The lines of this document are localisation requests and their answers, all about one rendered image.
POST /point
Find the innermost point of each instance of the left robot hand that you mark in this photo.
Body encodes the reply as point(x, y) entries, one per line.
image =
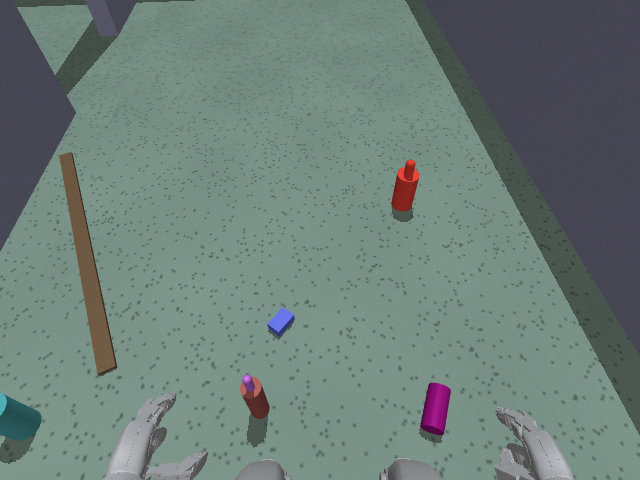
point(139, 440)

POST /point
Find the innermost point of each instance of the right robot hand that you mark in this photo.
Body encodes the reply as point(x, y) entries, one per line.
point(540, 457)

